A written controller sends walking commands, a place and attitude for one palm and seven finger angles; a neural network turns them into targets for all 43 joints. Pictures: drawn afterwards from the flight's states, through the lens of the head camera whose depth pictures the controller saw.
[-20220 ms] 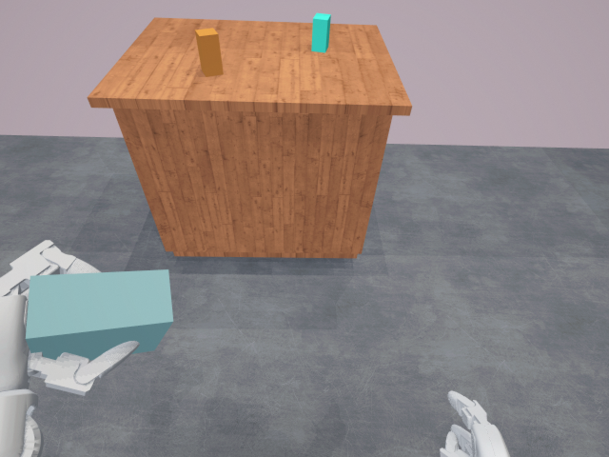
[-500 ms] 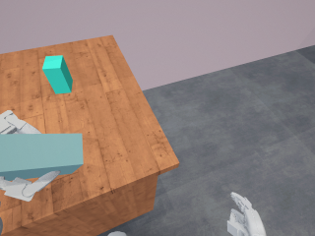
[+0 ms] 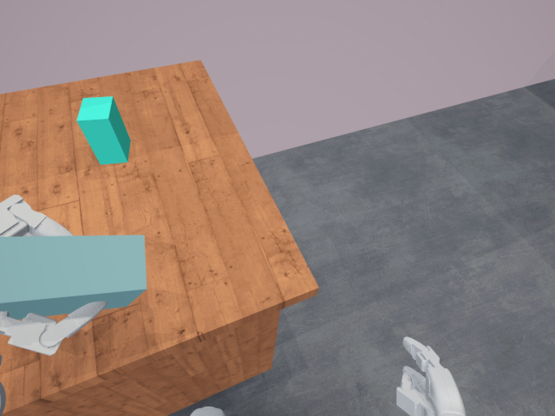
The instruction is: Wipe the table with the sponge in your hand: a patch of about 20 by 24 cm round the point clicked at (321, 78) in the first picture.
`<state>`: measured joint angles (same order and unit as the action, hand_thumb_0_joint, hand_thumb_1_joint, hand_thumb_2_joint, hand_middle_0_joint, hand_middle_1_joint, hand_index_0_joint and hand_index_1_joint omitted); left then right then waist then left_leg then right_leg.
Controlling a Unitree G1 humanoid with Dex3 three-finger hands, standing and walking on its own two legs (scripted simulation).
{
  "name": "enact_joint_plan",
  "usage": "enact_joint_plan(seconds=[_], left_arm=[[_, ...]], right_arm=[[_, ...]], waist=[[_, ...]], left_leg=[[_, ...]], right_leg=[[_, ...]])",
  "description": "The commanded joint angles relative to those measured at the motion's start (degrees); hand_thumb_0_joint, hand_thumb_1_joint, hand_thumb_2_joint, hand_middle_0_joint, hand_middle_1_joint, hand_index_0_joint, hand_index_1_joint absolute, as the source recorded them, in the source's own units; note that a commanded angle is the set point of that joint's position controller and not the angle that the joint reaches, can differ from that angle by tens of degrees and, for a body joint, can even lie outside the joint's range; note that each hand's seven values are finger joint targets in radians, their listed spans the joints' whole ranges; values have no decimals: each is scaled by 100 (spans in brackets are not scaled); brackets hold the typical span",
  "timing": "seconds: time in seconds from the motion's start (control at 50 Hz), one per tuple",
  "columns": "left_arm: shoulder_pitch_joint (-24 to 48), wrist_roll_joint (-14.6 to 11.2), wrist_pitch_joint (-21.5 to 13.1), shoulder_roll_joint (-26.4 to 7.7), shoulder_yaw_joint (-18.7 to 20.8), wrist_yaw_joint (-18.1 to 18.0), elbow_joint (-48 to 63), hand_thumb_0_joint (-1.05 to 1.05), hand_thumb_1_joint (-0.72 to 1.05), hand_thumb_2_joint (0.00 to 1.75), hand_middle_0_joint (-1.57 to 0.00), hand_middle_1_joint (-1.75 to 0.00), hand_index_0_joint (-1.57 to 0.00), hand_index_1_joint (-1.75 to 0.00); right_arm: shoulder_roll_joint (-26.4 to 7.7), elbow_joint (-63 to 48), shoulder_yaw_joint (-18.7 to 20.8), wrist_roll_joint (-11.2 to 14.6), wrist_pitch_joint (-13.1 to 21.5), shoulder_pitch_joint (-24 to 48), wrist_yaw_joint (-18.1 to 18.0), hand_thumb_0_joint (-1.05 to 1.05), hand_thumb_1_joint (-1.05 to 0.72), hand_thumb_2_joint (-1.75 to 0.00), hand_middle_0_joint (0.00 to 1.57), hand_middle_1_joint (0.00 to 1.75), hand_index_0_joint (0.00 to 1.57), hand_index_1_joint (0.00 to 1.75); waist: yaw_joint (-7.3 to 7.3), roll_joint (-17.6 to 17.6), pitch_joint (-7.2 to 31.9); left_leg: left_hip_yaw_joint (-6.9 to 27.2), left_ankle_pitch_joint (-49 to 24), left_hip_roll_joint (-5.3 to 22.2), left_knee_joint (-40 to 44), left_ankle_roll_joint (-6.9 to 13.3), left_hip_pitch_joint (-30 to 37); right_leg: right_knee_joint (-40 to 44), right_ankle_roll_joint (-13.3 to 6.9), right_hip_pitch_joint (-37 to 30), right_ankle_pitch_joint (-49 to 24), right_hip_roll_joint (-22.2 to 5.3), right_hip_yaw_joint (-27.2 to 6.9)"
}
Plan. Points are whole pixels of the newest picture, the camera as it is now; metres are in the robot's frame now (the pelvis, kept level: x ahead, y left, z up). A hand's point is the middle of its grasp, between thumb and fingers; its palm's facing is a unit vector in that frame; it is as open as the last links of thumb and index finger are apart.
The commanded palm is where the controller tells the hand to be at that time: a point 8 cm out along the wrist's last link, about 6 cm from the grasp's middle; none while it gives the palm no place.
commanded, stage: shuffle to correct the standing spot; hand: left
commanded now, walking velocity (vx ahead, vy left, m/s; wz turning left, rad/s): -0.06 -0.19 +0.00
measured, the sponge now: (95, 277) +0.23 +0.21 +0.14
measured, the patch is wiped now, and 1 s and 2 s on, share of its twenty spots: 0.00 0.00 0.00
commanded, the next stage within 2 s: come to a stop and stand still in 0.38 s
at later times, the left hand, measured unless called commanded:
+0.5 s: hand (51, 279) +0.22 +0.24 +0.16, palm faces +0.32 -0.85 -0.42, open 9.5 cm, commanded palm +0.16 +0.28 +0.19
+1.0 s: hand out of the picture +0.20 +0.29 +0.17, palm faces +0.41 -0.83 -0.37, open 9.5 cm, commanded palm +0.14 +0.31 +0.19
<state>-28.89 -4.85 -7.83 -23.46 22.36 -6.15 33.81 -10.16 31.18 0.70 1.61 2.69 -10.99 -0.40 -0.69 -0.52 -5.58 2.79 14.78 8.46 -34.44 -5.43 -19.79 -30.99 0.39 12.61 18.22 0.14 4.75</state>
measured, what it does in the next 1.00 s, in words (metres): stands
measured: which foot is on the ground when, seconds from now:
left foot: down 0.00-1.00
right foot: down 0.00-1.00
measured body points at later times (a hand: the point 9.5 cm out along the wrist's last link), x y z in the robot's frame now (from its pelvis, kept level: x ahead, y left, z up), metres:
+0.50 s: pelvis +0.00 +0.00 +0.00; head +0.04 +0.01 +0.45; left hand +0.19 +0.28 +0.19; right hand +0.16 -0.23 -0.08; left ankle +0.04 +0.18 -0.73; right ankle -0.02 -0.13 -0.73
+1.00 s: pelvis -0.03 +0.03 +0.01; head +0.00 +0.07 +0.45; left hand +0.17 +0.34 +0.19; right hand +0.14 -0.19 -0.06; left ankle +0.03 +0.15 -0.73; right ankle -0.02 -0.12 -0.73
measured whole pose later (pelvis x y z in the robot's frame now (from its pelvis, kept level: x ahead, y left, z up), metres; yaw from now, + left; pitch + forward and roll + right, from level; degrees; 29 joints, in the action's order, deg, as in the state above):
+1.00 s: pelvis -0.03 +0.03 +0.01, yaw -1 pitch -2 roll -2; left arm -21.5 -1.6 -13.4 -22.3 23.3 -6.0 26.4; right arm -10.2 33.0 -0.7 0.6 9.4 -13.0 -1.2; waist 1.8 2.5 -4.7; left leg -2.2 11.4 3.2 -31.0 0.2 -18.3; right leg -27.3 2.2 11.9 14.1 -2.3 1.3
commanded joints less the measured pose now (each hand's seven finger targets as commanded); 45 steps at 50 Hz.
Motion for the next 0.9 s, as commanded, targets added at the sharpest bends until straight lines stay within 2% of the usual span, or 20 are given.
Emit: enact_joint_plan(seconds=[0.0,0.18,0.24,0.38,0.4,0.48,0.5,0.52,0.54,0.56,0.58,0.6,0.62,0.64,0.66,0.7,0.74,0.76,0.82,0.88], left_arm=[[199,-48,-398,-938,720,-144,1289,0,10,130,-120,-160,-120,-160],[105,-62,-388,-836,647,-159,1136,0,10,130,-120,-160,-120,-160],[149,-52,-368,-914,721,-153,1057,0,10,130,-120,-160,-120,-160],[214,-61,-387,-803,592,-176,1224,0,10,130,-120,-160,-120,-160],[320,-47,-390,-927,683,-178,1285,0,10,130,-120,-160,-120,-160],[127,-45,-397,-813,635,-190,1114,0,10,130,-120,-160,-120,-160],[5338,674,-987,-5215,3923,121,1321,0,10,130,-120,-160,-120,-160],[2725,318,-683,-1840,1482,369,-1330,0,10,130,-120,-160,-120,-160],[1553,330,-741,-1495,1207,463,-1489,0,10,130,-120,-160,-120,-160],[1008,176,-716,-693,432,440,-1245,0,10,130,-120,-160,-120,-160],[1175,118,-802,-777,435,406,-95,0,10,130,-120,-160,-120,-160],[1248,69,-888,-811,419,389,424,0,10,130,-120,-160,-120,-160],[946,90,-863,-770,370,347,572,0,10,130,-120,-160,-120,-160],[806,140,-847,-752,331,297,826,0,10,130,-120,-160,-120,-160],[669,133,-826,-699,357,175,992,0,10,130,-120,-160,-120,-160],[735,213,-860,-975,653,46,1228,0,10,130,-120,-160,-120,-160],[694,157,-900,-1111,895,-52,1175,0,10,130,-120,-160,-120,-160],[689,122,-912,-1328,1121,-138,1223,0,10,130,-120,-160,-120,-160],[909,124,-965,-1033,957,-130,847,0,10,130,-120,-160,-120,-160],[1155,214,-965,-733,641,-108,556,0,10,130,-120,-160,-120,-160]], right_arm=[[-747,-866,318,3,308,385,-75,0,-90,-90,20,30,20,30],[-733,-814,283,10,293,327,-83,0,-90,-90,20,30,20,30],[-720,-836,321,21,298,327,-73,0,-90,-90,20,30,20,30],[-730,-815,267,9,308,385,-94,0,-90,-90,20,30,20,30],[-755,-847,305,9,326,427,-96,0,-90,-90,20,30,20,30],[-718,-815,266,18,318,363,-85,0,-90,-90,20,30,20,30],[-936,-9,628,-445,849,-555,-235,0,-90,-90,20,30,20,30],[-485,-173,462,-241,977,-157,-235,0,-90,-90,20,30,20,30],[-876,-636,494,-126,1123,-214,-214,0,-90,-90,20,30,20,30],[-804,-632,413,-24,1120,-131,-151,0,-90,-90,20,30,20,30],[-951,-707,448,-63,1079,-238,-76,0,-90,-90,20,30,20,30],[-957,-756,422,-63,1115,-8,-7,0,-90,-90,20,30,20,30],[-940,-795,421,-78,1130,204,27,0,-90,-90,20,30,20,30],[-901,-825,405,-88,1111,260,63,0,-90,-90,20,30,20,30],[-813,-820,332,-44,1122,430,114,0,-90,-90,20,30,20,30],[-867,-855,351,-64,1082,366,104,0,-90,-90,20,30,20,30],[-804,-837,319,-76,1039,332,15,0,-90,-90,20,30,20,30],[-804,-779,292,-66,981,397,-59,0,-90,-90,20,30,20,30],[-781,-755,232,-110,918,439,-164,0,-90,-90,20,30,20,30],[-842,-691,207,-96,959,388,-200,0,-90,-90,20,30,20,30]], waist=[[-2,-628,1076],[-31,-529,1107],[-18,-140,1033],[-39,-594,1045],[-11,-662,961],[-19,-446,1103],[596,1563,662],[307,1899,1026],[554,1097,1032],[330,-36,1358],[243,-303,1618],[327,-198,1699],[379,-527,1669],[370,-822,1661],[367,-1110,1743],[329,-609,1519],[244,81,1277],[180,49,1162],[163,-574,747],[152,-846,660]], left_leg=[[104,-999,213,544,685,644],[35,-790,130,520,669,645],[-101,-560,21,220,621,548],[99,-692,125,590,688,631],[143,-672,179,637,682,529],[10,-566,49,487,669,593],[-1294,-1067,-248,-612,503,-680],[-840,-205,-1003,-686,443,-383],[-939,-58,-817,-516,437,-251],[-898,-662,-755,349,537,280],[-822,-1781,-649,709,590,887],[-495,-2691,-351,872,699,1338],[-302,-3186,-32,714,861,1636],[-186,-3174,124,670,953,1373],[-158,-2890,119,800,952,1276],[-282,-1461,-49,682,791,508],[-421,-294,-490,503,601,530],[-415,-42,-557,561,588,714],[-244,678,-443,1080,630,491],[-22,1390,-202,1594,750,96]], right_leg=[[504,-116,-60,-1335,-350,-205],[562,-162,-48,-1274,-387,-226],[682,-246,43,-1285,-533,-392],[508,-163,53,-1141,-381,-241],[517,-131,31,-1082,-355,-234],[628,-173,-77,-1172,-406,-290],[1268,-181,-615,-2971,-458,-803],[837,-820,-597,-4359,-1028,-1396],[653,-515,-807,-5237,-1056,-1533],[125,-500,-966,-4848,-1045,-1193],[-52,-222,-807,-3819,-709,-675],[-151,29,-438,-2827,-448,-486],[-296,192,-28,-2248,-310,-371],[-353,206,-104,-1790,-288,-277],[-305,117,-215,-1228,-253,-242],[200,8,-573,-990,-323,-364],[757,-155,-171,-748,-460,-713],[924,-220,149,-427,-523,-827],[1007,-175,294,302,-331,-710],[750,-93,-103,295,-166,-443]])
